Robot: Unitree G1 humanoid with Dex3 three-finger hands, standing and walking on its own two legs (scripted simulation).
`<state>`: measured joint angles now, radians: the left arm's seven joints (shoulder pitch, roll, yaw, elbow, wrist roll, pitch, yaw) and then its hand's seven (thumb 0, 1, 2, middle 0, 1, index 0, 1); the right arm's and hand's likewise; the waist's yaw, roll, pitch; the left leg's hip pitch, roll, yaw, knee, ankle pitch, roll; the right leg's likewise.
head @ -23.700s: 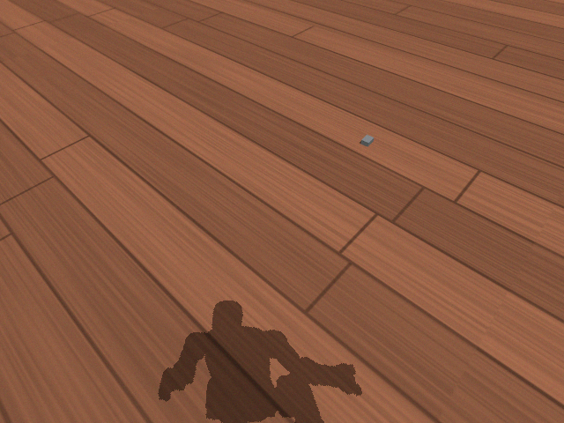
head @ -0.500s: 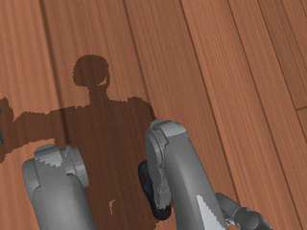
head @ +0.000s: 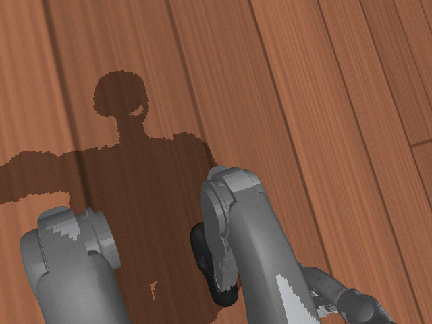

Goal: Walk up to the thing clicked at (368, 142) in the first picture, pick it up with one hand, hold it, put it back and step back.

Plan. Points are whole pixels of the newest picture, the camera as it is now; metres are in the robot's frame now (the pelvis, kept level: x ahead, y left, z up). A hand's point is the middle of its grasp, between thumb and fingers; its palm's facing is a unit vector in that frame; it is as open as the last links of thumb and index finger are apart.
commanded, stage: close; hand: left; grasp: from above
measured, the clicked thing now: out of the picture +0.36 +0.33 -0.27
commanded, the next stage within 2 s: none
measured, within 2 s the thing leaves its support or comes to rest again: neither
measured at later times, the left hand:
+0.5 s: hand out of the picture +0.36 +0.31 -0.25, palm faces -0.39 -0.14 -0.91, open 11.9 cm
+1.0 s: hand out of the picture +0.36 +0.32 -0.24, palm faces -0.43 -0.15 -0.89, open 9.4 cm
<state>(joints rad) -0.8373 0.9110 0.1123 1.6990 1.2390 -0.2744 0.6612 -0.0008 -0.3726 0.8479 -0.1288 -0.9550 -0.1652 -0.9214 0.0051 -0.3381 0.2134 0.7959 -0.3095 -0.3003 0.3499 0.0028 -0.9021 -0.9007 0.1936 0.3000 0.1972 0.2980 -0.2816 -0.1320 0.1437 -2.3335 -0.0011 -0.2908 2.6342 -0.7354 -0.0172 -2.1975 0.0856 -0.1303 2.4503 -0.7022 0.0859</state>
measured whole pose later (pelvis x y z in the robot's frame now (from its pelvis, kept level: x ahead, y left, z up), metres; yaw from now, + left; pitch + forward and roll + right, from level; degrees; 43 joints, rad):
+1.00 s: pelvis +0.00 +0.00 +0.01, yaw +0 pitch +23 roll -14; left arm -0.82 0.88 0.10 1.70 1.28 -0.31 0.75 -0.01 0.20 0.37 -0.55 -0.46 -0.66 -0.45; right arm 0.02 -0.32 0.25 0.78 -0.33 -0.28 0.32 0.00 -0.89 -0.89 0.20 0.30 0.20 0.30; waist -0.29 -0.13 0.14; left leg -2.31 0.01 -0.29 2.61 -0.73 -0.03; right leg -2.19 0.09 -0.13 2.43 -0.68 0.08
